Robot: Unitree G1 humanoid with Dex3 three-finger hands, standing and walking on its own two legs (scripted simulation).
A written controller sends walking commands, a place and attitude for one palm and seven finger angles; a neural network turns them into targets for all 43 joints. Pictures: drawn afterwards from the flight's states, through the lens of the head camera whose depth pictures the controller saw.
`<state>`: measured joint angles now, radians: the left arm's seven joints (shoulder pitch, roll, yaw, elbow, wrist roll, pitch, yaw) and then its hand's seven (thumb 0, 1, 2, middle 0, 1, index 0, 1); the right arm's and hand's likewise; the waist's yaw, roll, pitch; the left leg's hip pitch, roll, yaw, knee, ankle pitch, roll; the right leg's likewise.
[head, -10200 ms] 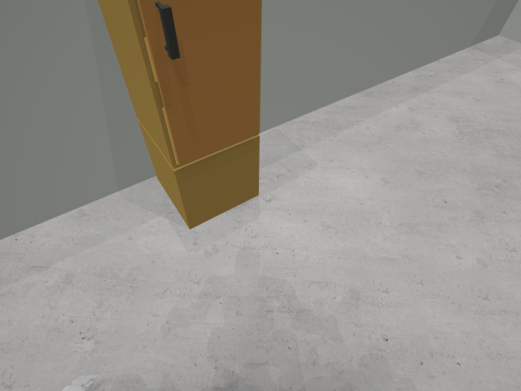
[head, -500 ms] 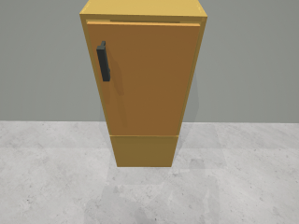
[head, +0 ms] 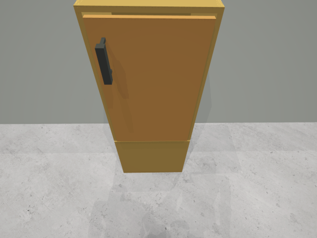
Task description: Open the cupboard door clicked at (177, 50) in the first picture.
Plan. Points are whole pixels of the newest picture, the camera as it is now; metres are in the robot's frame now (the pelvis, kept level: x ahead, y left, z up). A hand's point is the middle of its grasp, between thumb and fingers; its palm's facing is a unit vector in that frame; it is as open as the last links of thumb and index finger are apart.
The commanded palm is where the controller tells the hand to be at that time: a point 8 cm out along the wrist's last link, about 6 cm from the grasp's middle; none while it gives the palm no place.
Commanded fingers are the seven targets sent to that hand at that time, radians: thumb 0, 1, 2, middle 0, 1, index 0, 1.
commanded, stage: come to a stop and stand still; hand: left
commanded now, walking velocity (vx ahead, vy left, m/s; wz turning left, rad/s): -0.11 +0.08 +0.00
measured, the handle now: (105, 61) +0.56 +0.19 +0.14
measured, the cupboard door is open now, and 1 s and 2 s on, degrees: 0 0 0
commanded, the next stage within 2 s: look again from close up in 0.90 s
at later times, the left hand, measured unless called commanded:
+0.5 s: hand out of the picture +0.04 +0.17 -0.17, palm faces +0.08 -0.96 -0.28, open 7.3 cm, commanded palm none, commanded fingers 0.00 0.90 0.90 -0.20 -0.30 -0.20 -0.30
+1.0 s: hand out of the picture +0.05 +0.18 -0.16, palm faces +0.00 -0.97 -0.25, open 7.4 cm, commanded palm none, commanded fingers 0.00 0.90 0.90 -0.20 -0.30 -0.20 -0.30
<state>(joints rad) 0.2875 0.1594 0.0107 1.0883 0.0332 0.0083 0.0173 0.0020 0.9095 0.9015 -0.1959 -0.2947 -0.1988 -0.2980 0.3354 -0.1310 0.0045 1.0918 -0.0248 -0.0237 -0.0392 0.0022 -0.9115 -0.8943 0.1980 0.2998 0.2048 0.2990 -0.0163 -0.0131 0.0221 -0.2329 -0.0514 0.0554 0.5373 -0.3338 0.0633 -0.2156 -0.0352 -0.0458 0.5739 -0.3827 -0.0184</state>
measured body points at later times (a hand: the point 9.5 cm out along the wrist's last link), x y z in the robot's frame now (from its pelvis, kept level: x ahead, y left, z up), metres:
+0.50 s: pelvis +0.02 -0.02 +0.00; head +0.05 -0.03 +0.45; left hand +0.04 +0.22 -0.15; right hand +0.12 -0.24 -0.16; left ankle +0.00 +0.09 -0.73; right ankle +0.00 -0.12 -0.73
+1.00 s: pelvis +0.01 -0.02 +0.01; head +0.02 -0.02 +0.46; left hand +0.05 +0.23 -0.14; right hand +0.01 -0.26 -0.15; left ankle +0.01 +0.09 -0.73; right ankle +0.00 -0.12 -0.73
